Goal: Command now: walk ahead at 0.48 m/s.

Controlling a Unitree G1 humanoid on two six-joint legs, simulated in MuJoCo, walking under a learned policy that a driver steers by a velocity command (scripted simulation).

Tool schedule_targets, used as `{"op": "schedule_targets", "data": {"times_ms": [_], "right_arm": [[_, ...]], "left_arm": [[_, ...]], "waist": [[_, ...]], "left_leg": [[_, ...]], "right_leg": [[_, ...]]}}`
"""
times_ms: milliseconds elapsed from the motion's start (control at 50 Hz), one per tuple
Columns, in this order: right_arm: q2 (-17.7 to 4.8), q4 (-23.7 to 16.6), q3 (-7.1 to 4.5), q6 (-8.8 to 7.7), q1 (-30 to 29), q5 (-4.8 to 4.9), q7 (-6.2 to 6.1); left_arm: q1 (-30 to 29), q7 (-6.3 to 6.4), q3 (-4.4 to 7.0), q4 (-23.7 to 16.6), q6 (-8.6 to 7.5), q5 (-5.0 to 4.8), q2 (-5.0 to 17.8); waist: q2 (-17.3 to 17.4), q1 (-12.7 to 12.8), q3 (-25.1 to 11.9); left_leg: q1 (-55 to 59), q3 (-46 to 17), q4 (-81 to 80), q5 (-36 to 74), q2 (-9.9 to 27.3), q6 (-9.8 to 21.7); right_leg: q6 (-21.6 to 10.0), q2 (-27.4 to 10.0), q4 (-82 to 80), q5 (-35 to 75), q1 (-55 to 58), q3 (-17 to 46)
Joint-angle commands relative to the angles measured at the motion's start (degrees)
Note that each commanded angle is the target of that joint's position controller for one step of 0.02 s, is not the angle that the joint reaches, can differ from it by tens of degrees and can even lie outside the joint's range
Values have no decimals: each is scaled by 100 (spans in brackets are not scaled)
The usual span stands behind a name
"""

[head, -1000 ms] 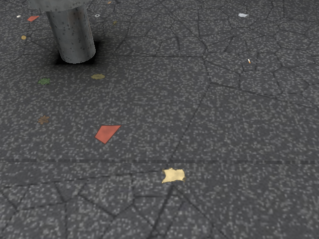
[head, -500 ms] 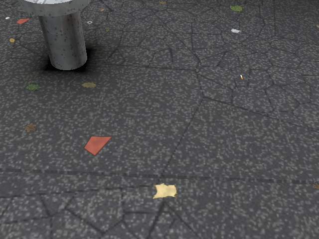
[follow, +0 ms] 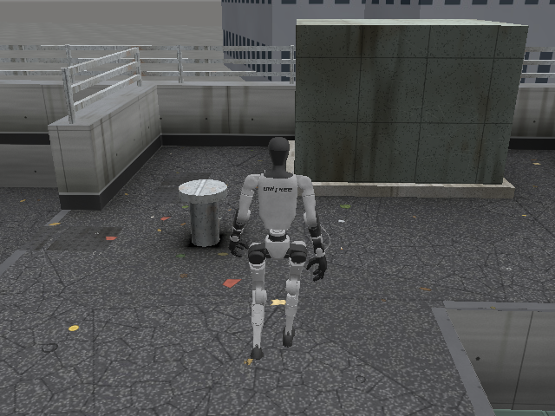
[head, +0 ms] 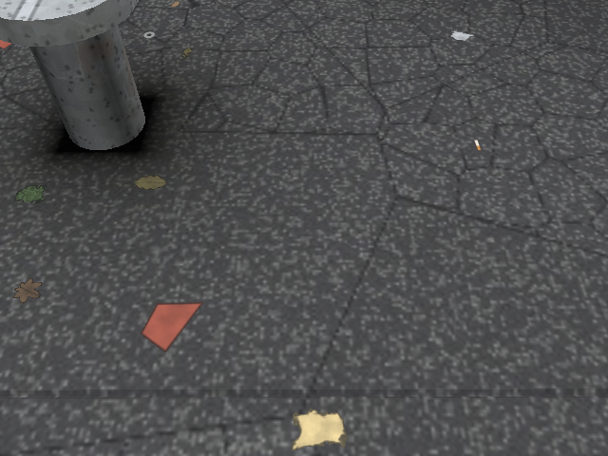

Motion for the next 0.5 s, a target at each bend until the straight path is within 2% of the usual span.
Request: {"op": "schedule_targets", "data": {"times_ms": [20, 40, 60, 100, 140, 200, 240, 280, 340, 380, 400, 420, 440, 460, 480, 500], "right_arm": [[-519, -434, -135, -76, -112, -52, 44], [-434, -431, -122, -4, -32, -126, 79], [-338, -406, -115, 62, 28, -144, 112], [-271, -471, -114, 146, -120, -162, 151], [-295, -659, -112, 199, -635, -171, 177], [-320, -957, -95, 205, -1453, -139, 205], [-205, -1087, -41, 171, -1829, -112, 189], [-125, -1109, 8, 144, -1956, -72, 143], [-293, -1177, -11, 102, -2035, -30, 27], [-532, -1069, -87, 41, -1559, -29, -54], [-657, -925, -143, -26, -1051, -52, -98], [-900, -802, -219, -132, -436, -157, -148], [-1425, -873, -325, -178, 129, -290, -178], [-1428, -1019, -359, -43, -98, -30, -109], [-1010, -1203, -284, 62, -449, 58, -75], [-643, -1308, -181, 99, -915, 40, -102]], "left_arm": [[775, 10, 142, 111, -89, -51, 505], [811, 30, 82, 213, -127, -50, 344], [933, 35, 58, 291, -172, -40, 297], [1246, 43, 67, 426, -250, -61, 391], [1464, 53, 79, 497, -263, -70, 498], [1789, 58, 44, 577, -245, -90, 456], [1963, 70, -8, 643, -237, -99, 374], [2153, 99, -27, 721, -209, -88, 406], [2167, 141, -3, 708, -122, -39, 539], [1933, 179, 41, 598, -77, -19, 606], [1758, 182, 65, 540, -66, -66, 640], [1654, 182, 56, 425, -85, -178, 565], [1886, 223, -20, 131, -95, -306, 193], [2643, 312, 15, 221, 40, -435, 102], [2504, 347, 144, 381, 179, -225, 495], [2081, 291, 178, 302, 242, -99, 427]], "waist": [[-206, 243, -270], [-299, 81, -226], [-328, 13, -256], [-311, -29, -202], [-309, 28, -22], [-301, 212, 165], [-277, 283, 250], [-396, 363, 78], [-668, 416, -115], [-758, 218, -280], [-650, -31, -447], [-344, -270, -839], [592, -236, -1794], [1321, -18, -2811], [450, 91, -2400], [285, 173, -1604]], "left_leg": [[-2193, -253, 846, 662, 544, 124], [-1885, -242, 588, 704, 634, 68], [-1724, -202, 437, 703, 646, 24], [-1869, -66, 156, 795, 688, -63], [-2317, 63, -247, 1172, 789, -171], [-2768, 233, -1137, 1784, 826, -316], [-2475, 427, -1894, 2068, 644, -399], [-2039, 590, -2396, 2282, 367, -410], [-1749, 505, -2762, 2169, 105, -343], [-1216, 327, -3208, 1881, -6, -232], [-647, 311, -3762, 2230, -23, -160], [489, 49, -4025, 3715, 461, -35], [2084, -1275, -3370, 6936, 2208, 361], [2716, -2205, -3299, 8006, 3119, 1228], [1929, -1782, -3580, 6889, 2794, 1189], [1132, -1256, -3916, 5656, 2429, 1024]], "right_leg": [[-790, -1824, -2256, -554, 1720, 2641], [-670, -1626, -2339, -82, 1365, 2232], [-646, -1562, -2380, 285, 1248, 1987], [-680, -1483, -2475, 759, 1228, 1678], [-680, -1421, -2660, 724, 1306, 1473], [-603, -1282, -2748, 1087, 1580, 1207], [-494, -1145, -2455, 2679, 1550, 964], [-329, -1021, -2002, 3894, 1693, 771], [-286, -1020, -1365, 4435, 2092, 952], [-197, -1026, -761, 4500, 2247, 1231], [-87, -909, -136, 4286, 2208, 1266], [59, -676, 856, 3314, 1613, 1189], [216, -160, 2528, 47, 457, 837], [275, 394, 3872, -2900, -293, 715], [298, 48, 4179, -2631, -415, 947], [364, -129, 4098, -2272, -571, 929]]}}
